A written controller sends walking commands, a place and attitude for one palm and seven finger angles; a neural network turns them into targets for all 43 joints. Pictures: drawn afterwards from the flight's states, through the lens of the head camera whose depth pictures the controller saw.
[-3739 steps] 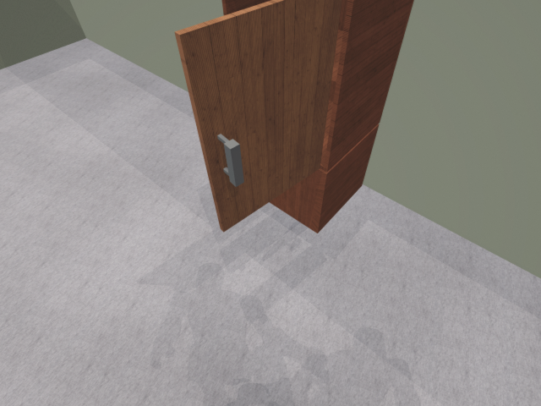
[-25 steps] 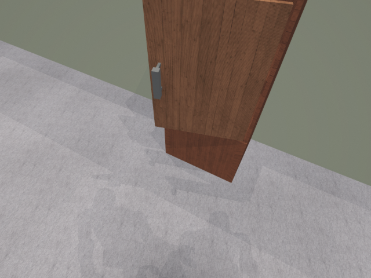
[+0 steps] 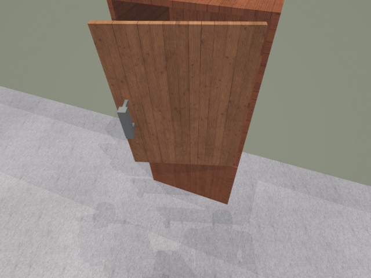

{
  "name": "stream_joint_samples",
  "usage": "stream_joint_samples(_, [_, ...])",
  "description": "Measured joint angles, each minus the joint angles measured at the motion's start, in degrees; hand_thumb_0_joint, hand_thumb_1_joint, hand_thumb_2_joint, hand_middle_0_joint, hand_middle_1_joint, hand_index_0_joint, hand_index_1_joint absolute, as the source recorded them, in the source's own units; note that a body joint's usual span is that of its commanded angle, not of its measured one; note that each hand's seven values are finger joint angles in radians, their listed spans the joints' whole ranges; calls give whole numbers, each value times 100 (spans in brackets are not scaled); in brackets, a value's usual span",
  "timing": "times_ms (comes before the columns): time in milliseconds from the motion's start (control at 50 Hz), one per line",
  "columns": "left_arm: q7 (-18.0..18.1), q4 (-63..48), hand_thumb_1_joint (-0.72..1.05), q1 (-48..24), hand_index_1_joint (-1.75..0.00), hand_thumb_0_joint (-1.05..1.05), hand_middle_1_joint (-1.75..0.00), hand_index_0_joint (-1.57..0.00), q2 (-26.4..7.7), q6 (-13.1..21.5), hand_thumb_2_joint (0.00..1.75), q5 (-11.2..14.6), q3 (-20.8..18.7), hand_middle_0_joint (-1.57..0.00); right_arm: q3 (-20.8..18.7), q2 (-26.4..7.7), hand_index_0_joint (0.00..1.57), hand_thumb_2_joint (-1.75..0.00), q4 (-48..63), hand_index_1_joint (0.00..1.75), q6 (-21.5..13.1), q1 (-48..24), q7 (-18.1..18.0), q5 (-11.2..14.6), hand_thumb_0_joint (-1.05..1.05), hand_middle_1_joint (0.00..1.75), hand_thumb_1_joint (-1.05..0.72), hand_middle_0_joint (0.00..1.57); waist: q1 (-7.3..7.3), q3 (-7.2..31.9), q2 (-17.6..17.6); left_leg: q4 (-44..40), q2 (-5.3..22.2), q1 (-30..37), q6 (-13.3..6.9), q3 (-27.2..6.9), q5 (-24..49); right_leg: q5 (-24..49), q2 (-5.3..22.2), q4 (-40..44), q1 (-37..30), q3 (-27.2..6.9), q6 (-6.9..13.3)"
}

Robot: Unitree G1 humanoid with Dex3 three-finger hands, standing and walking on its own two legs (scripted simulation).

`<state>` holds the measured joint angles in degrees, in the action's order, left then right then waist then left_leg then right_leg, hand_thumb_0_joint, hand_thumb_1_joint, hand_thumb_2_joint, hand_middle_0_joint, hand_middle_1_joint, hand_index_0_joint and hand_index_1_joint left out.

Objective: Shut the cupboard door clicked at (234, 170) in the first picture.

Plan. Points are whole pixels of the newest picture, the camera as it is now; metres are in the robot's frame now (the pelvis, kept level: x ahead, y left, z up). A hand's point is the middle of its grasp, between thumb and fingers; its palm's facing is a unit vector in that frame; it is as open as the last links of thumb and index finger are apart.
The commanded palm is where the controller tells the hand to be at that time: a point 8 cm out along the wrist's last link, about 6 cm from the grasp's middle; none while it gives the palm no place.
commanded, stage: take the last steps up to it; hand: left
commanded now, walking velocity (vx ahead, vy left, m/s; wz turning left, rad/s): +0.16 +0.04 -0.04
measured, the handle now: (128, 119) +0.60 +0.22 -0.05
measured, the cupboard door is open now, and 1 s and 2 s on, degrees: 17 17 17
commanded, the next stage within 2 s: come to a stop and stand still in 0.04 s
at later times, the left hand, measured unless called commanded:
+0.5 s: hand out of the picture +0.12 +0.21 -0.17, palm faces +0.02 -0.97 -0.25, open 7.4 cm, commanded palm none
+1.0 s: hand out of the picture +0.12 +0.19 -0.17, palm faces +0.04 -0.98 -0.18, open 7.3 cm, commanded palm none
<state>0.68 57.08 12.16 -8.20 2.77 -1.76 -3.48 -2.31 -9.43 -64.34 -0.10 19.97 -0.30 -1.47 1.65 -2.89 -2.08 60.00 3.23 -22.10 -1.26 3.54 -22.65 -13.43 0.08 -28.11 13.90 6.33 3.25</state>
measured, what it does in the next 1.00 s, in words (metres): steps on the spot: left foot, then right foot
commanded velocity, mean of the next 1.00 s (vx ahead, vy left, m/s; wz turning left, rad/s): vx -0.06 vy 0.01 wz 0.00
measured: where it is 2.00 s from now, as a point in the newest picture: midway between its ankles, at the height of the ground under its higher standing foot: outside the picture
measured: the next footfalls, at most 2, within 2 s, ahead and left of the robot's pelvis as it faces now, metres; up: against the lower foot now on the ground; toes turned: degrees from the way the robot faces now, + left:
left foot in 0.20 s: +0.17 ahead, +0.14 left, +0.00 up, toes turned +6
right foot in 0.54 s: +0.15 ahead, -0.09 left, +0.00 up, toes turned -7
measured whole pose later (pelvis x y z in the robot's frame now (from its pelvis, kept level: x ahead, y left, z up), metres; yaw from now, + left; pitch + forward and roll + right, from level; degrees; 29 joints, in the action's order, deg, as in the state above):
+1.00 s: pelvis +0.07 +0.01 +0.00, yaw -1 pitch -1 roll +0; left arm 1.2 62.0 11.4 -9.9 -1.2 -1.0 -2.0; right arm -0.3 -8.2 -63.7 0.8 15.6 -1.5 -1.1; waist -1.0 -2.2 1.1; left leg 24.3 0.5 -6.8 -0.2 1.4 -16.1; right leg -10.5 0.7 -24.0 12.0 3.1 0.4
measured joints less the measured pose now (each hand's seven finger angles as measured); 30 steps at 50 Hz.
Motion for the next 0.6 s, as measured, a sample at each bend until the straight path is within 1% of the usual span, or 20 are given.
stream_joint_samples(40, [56,97,94,124,-29,0,-30,-20,-26,6,90,1,-50,-20,1,38,20,-89,158,30,-34,-152,2,7,0,30,-91,20,-5,39,71,-469,98,-206,55,4,159,52,-18,307,-211,2,-7])
stream_joint_samples(100, [0,245,94,284,-29,0,-30,-20,-67,-6,90,-4,-23,-20,15,83,19,-89,354,30,-85,-376,12,16,0,30,-92,20,-65,42,145,-1409,170,-262,104,23,434,-6,-24,515,-456,2,-64])
stream_joint_samples(160, [-34,380,94,440,-29,0,-30,-20,-35,-43,90,9,5,-20,10,-14,20,-89,417,30,-129,-543,-7,10,1,30,-94,20,-162,-7,159,-2301,145,-34,125,78,824,-255,-21,410,-655,8,-173])
stream_joint_samples(180, [-29,421,93,506,-29,0,-30,-20,-13,-62,90,19,15,-20,24,-56,20,-89,431,30,-175,-571,-3,10,1,30,-94,20,-196,-15,142,-2644,133,121,125,89,1133,-391,-31,278,-687,3,-218])
stream_joint_samples(200, [-13,456,93,586,-29,0,-30,-20,18,-84,90,30,34,-20,46,-106,20,-89,445,30,-231,-585,-10,2,1,30,-94,20,-232,-3,92,-2868,160,269,78,72,1467,-562,-66,75,-676,-8,-266])
stream_joint_samples(220, [15,522,93,609,-29,0,-30,-20,6,-127,90,44,51,-20,66,-86,20,-89,414,30,-255,-637,-46,-6,1,30,-94,20,-240,-15,173,-2765,111,303,44,103,1290,-739,-1,-131,-666,-39,-314])
stream_joint_samples(260, [72,622,92,593,-29,0,-30,-20,-35,-239,90,56,93,-20,151,4,20,-89,382,30,-226,-751,-120,1,1,30,-93,20,-304,-60,383,-2629,-12,394,-2,220,909,-915,134,-337,-647,-162,-345])
stream_joint_samples(300, [90,673,92,523,-29,0,-30,-20,-52,-338,90,76,128,-20,219,92,20,-89,377,30,-175,-885,-194,25,0,30,-93,20,-349,-126,488,-2749,-97,526,-22,315,825,-958,196,-460,-556,-249,-362])
stream_joint_samples(320, [88,669,92,482,-29,0,-30,-20,-50,-379,90,83,137,-20,215,120,20,-89,392,30,-142,-959,-236,42,0,30,-93,20,-357,-166,497,-2838,-119,584,0,350,861,-967,205,-538,-480,-283,-362])
stream_joint_samples(380, [65,541,92,356,-29,0,-30,-20,-51,-486,90,67,116,-20,150,130,20,-89,486,30,-33,-1182,-281,50,0,30,-93,20,-344,-299,399,-3024,-97,675,-32,419,955,-1132,135,-945,-127,-352,-330])
stream_joint_samples(440, [52,332,91,229,-29,0,-30,-20,-90,-566,90,43,30,-20,70,72,20,-89,580,30,66,-1329,-293,14,0,30,-93,21,-300,-379,198,-3084,33,668,8,433,1012,-1382,-12,-1525,310,-416,-283])
stream_joint_samples(480, [44,183,91,161,-29,0,-30,-20,-138,-577,90,27,-24,-20,22,2,20,-89,602,30,127,-1358,-284,-4,0,30,-93,21,-282,-384,64,-3058,120,641,73,405,1025,-1186,-46,-1468,410,-410,-262])
stream_joint_samples(520, [35,23,91,157,-29,0,-30,-20,-211,-537,90,0,-57,-20,-22,-74,20,-89,603,30,200,-1327,-253,5,0,30,-92,21,-287,-317,-5,-2896,172,552,159,374,968,-507,-2,-928,301,-391,-250])
stream_joint_samples(540, [36,-69,91,209,-29,0,-30,-20,-294,-489,90,-28,-61,-20,-42,-80,20,-89,616,30,237,-1281,-226,25,0,30,-92,21,-288,-227,83,-2731,122,447,184,398,890,-242,77,-569,205,-486,-199])
stream_joint_samples(560, [50,-67,91,178,-29,0,-30,-20,-316,-453,90,-51,-66,-20,-77,-125,20,-89,612,30,278,-1266,-193,46,0,30,-92,21,-277,-202,55,-2423,107,304,192,301,523,-358,66,-600,225,-466,-171])
stream_joint_samples(580, [51,-54,91,124,-29,0,-30,-20,-302,-450,90,-59,-41,-20,-118,-190,20,-89,607,30,332,-1250,-164,55,0,30,-92,21,-251,-205,-28,-2010,55,167,165,95,56,-435,34,-679,234,-396,-148])
stream_joint_samples(600, [52,-43,91,87,-29,0,-30,-20,-279,-441,90,-61,-11,-20,-149,-245,20,-89,591,30,384,-1232,-145,54,0,30,-91,21,-234,-195,-88,-1559,-31,42,138,-92,-238,-454,14,-688,221,-342,-129])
